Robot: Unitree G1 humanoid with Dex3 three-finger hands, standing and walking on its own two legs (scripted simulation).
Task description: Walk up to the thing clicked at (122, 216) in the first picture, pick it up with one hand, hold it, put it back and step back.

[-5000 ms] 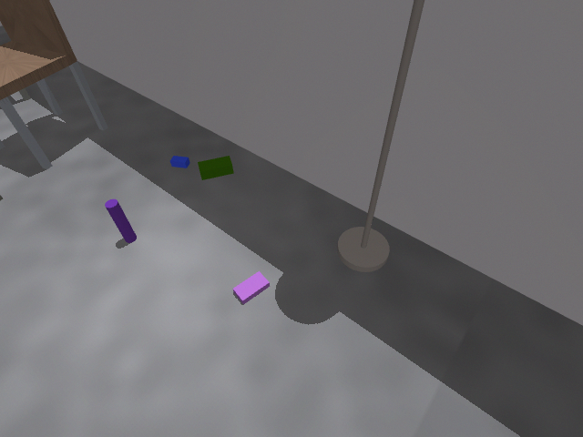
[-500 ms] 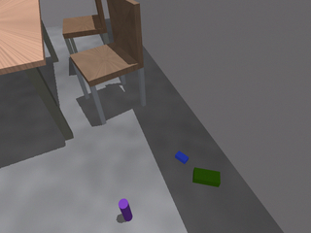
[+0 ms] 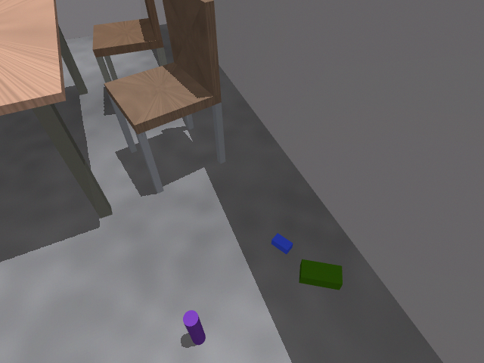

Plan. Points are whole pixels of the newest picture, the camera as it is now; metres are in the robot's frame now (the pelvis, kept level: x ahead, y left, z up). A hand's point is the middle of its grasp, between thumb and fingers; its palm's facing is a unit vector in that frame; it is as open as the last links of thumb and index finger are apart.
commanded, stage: stand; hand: left
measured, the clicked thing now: (195, 328) +0.38 +0.20 -0.67
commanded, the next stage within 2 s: none
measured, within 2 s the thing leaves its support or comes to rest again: neither
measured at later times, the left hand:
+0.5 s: hand out of the picture +0.08 +0.25 -0.16, palm faces -0.02 -0.94 -0.33, open 7.3 cm
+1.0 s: hand out of the picture +0.08 +0.25 -0.16, palm faces -0.02 -0.94 -0.33, open 7.3 cm
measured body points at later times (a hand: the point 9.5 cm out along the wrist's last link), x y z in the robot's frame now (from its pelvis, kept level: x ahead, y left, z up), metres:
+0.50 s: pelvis +0.01 -0.01 +0.00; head +0.02 -0.01 +0.45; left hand +0.09 +0.30 -0.13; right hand +0.09 -0.30 -0.13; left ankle +0.01 +0.12 -0.75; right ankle +0.00 -0.13 -0.75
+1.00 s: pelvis +0.00 -0.01 +0.00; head +0.01 +0.00 +0.45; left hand +0.08 +0.29 -0.13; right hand +0.08 -0.31 -0.13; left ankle +0.01 +0.12 -0.75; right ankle +0.00 -0.13 -0.75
